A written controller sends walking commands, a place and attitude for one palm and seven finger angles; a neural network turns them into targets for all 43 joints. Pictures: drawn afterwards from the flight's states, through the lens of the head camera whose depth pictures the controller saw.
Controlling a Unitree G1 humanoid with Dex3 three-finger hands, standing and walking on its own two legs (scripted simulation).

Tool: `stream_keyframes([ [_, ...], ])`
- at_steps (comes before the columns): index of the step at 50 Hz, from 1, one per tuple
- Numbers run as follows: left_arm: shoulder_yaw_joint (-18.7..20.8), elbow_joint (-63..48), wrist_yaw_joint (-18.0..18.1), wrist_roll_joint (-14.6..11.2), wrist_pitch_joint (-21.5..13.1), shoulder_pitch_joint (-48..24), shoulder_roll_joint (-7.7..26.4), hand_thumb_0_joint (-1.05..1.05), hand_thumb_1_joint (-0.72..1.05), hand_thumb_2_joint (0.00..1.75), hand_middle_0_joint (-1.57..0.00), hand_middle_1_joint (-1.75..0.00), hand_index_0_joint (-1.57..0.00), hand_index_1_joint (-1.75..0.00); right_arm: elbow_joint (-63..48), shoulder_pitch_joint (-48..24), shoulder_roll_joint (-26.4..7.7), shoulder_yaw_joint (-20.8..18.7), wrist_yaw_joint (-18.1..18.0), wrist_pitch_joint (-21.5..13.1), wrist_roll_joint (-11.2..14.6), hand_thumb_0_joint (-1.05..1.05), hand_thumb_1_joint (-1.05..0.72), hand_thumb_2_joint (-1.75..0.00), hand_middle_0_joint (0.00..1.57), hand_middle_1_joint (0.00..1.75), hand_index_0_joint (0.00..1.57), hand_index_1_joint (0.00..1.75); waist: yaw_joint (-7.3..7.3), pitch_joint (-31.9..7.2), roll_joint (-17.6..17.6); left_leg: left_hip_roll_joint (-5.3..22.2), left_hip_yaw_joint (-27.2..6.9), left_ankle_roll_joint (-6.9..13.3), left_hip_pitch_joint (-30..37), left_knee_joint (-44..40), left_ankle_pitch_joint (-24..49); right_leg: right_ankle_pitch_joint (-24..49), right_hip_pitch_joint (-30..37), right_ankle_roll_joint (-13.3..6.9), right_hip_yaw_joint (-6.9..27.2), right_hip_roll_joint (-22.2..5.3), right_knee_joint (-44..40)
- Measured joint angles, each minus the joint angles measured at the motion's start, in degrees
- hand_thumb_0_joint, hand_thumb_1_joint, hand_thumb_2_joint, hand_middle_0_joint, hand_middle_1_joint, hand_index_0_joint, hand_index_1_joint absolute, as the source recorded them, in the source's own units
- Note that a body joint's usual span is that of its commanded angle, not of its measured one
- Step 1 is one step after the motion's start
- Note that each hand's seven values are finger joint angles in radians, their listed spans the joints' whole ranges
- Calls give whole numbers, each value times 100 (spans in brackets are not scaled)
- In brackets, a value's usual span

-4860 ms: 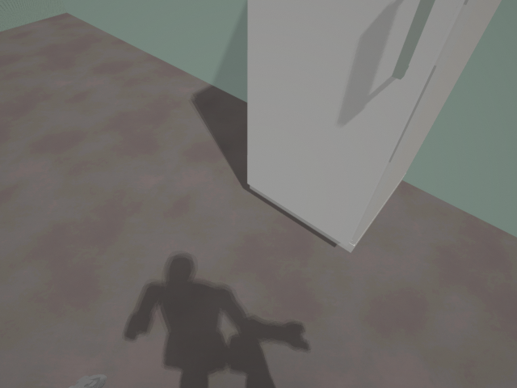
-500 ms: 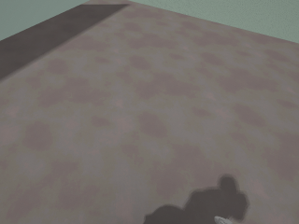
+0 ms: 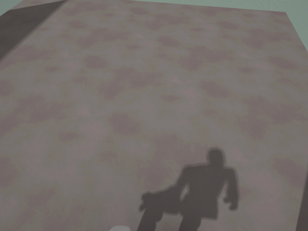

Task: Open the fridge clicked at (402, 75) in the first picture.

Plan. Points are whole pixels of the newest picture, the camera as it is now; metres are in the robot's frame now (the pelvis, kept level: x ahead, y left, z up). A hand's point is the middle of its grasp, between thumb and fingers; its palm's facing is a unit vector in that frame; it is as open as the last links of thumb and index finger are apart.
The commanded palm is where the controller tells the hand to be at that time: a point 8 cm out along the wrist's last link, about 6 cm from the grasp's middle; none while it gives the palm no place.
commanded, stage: turn to face it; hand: right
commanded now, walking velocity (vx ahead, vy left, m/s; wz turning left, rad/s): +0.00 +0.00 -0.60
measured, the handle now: out of the picture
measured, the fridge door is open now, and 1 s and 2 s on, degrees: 0 0 0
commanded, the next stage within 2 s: none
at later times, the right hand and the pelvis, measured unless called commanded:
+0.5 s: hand out of the picture -0.05 -0.21 -0.19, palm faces +0.38 +0.90 -0.23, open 7.4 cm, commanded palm none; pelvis -0.02 +0.00 -0.02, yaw -21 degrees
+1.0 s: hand out of the picture +0.00 -0.22 -0.14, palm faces +0.59 +0.75 -0.30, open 7.4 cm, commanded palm none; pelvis +0.02 +0.02 -0.01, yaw -39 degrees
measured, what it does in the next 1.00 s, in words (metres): steps on the spot, turning right: left foot, then right foot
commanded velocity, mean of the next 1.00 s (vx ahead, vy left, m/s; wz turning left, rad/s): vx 0.00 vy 0.00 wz -0.60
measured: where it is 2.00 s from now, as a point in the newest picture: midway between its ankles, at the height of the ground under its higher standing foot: outside the picture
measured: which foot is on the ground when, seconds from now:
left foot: up 0.00-0.08, down 0.10-0.48, up 0.50-0.88, down 0.90-1.00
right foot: down 0.00-0.10, up 0.12-0.44, down 0.46-0.90, up 0.92-1.00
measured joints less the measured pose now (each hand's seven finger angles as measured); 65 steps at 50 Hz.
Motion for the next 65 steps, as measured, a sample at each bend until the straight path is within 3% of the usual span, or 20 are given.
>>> stream_keyframes([
  [4,86,-73,-43,2,130,-63,145,0,91,90,-21,-30,-20,-30,-200,6,58,75,13,-91,22,1,-91,-90,20,30,19,30,-12,-100,-80,-114,99,133,602,-1315,342,40,-180,158,298,149,166],
  [5,114,-114,-52,-14,169,-59,155,0,91,90,-20,-30,-20,-30,-282,72,39,92,15,-142,-5,0,-91,-90,20,30,20,30,-51,-167,-4,-44,77,257,766,-1802,474,-243,-342,224,290,246,425],
  [8,209,-151,-71,13,279,-133,300,0,91,90,-20,-30,-20,-30,-299,153,183,181,-19,-129,-44,0,-91,-90,20,30,20,30,-90,-170,-150,29,331,361,766,-1694,729,-1347,-968,396,127,232,2215],
  [12,197,-219,-151,21,266,-221,367,0,91,90,-20,-30,-20,-30,-241,289,263,247,-27,-161,-62,0,-90,-90,20,30,20,30,-73,-97,-92,222,596,343,1000,-1916,756,-1235,-1236,573,-250,-66,3689],
  [17,119,-215,-179,-20,286,-369,336,0,91,90,-20,-30,-20,-30,-243,324,291,325,12,-244,-93,0,-90,-90,21,30,20,30,-126,102,80,512,972,280,1089,-1869,675,-1439,-762,714,-503,-376,3013],
  [21,29,-221,-190,-52,264,-556,281,0,91,90,-20,-30,-20,-30,-243,369,222,314,46,-234,-111,0,-90,-90,21,30,20,30,-252,231,209,736,1246,149,1000,-1569,484,-1530,-176,655,-722,-438,1852],
  [23,-16,-287,-202,-56,190,-608,258,0,91,90,-20,-30,-20,-30,-227,430,137,275,56,-205,-87,0,-90,-90,21,30,20,30,-283,239,276,865,1374,42,890,-1252,301,-1067,229,582,-845,-407,981],
  [24,-27,-315,-202,-45,123,-646,228,0,91,90,-20,-30,-20,-30,-208,439,67,234,64,-174,-63,0,-90,-90,21,30,20,30,-290,254,363,978,1337,9,725,-905,208,-1031,292,342,-884,-329,794],
  [26,-69,-367,-185,-67,1,-725,145,0,91,90,-20,-30,-20,-30,-143,384,-69,163,39,-48,-43,0,-90,-90,21,30,20,30,-333,342,465,891,871,-71,242,195,-472,-1139,201,114,-839,-255,971],
  [28,-104,-407,-122,-69,-78,-704,83,0,91,90,-20,-30,-20,-30,-67,319,-150,104,14,50,-27,1,-90,-90,21,30,20,30,-308,344,409,659,549,-110,-178,1133,-567,-1130,225,69,-702,-265,917],
  [31,-140,-398,-58,-46,-93,-605,11,0,91,90,-20,-30,-20,-30,-80,208,-230,39,46,50,-22,1,-91,-90,20,30,20,30,-273,309,342,489,328,-156,-540,1628,-162,-929,383,81,-495,-218,570],
  [39,-134,-259,-59,-22,-20,-316,-28,0,91,90,-21,-30,-21,-30,-361,-121,-179,64,60,-14,-6,1,-91,-90,20,30,20,30,-151,156,182,240,45,-198,-488,659,125,-699,577,105,0,0,182],
  [43,-72,-214,-61,-5,48,-209,29,0,91,90,-21,-30,-21,-30,-499,-241,-49,136,54,-73,24,1,-91,-90,20,30,20,30,-42,100,44,45,65,-122,-53,-349,195,-785,489,205,269,93,373],
  [45,-33,-205,-62,-28,83,-136,74,0,91,90,-21,-30,-21,-30,-602,-213,0,194,60,-165,30,0,-91,-90,20,30,20,30,-32,33,0,-11,130,-68,368,-1291,701,-912,356,288,393,172,630],
  [46,0,-193,-63,-50,97,-129,113,0,91,90,-21,-30,-21,-30,-625,-202,47,214,46,-233,1,0,-91,-90,20,30,20,30,-44,27,-55,-29,192,183,424,-1413,805,-1078,224,321,404,175,942],
  [48,76,-174,-54,-45,153,-117,200,0,91,90,-21,-30,-20,-30,-641,-174,163,295,31,-275,-27,0,-91,-90,20,30,20,30,4,48,-167,42,398,440,459,-1282,683,-1791,-167,388,296,192,2050],
  [51,131,-117,-102,-15,226,-119,301,0,91,90,-20,-30,-20,-30,-618,-46,301,346,11,-275,-37,0,-90,-90,20,30,20,30,-5,62,-191,196,625,480,694,-1471,652,-1750,-636,503,-26,70,3542],
  [53,135,-100,-141,-13,244,-144,337,0,91,90,-20,-30,-20,-30,-564,36,349,365,3,-277,-48,0,-90,-90,21,30,20,30,-3,92,-172,279,766,463,843,-1637,709,-1539,-772,594,-169,-82,3937],
  [59,87,-69,-186,-32,309,-299,323,0,91,90,-20,-30,-20,-30,-393,252,336,374,12,-268,-85,0,-90,-90,21,30,20,30,-82,202,-12,523,1212,391,1073,-1800,702,-1511,-617,725,-439,-398,3249],
  [65,-23,-184,-200,-62,213,-550,241,0,91,90,-20,-30,-20,-30,-238,437,80,251,34,-185,-99,0,-90,-90,21,30,20,30,-260,288,219,801,1622,180,988,-1356,410,-1328,29,591,-854,-440,1481],
])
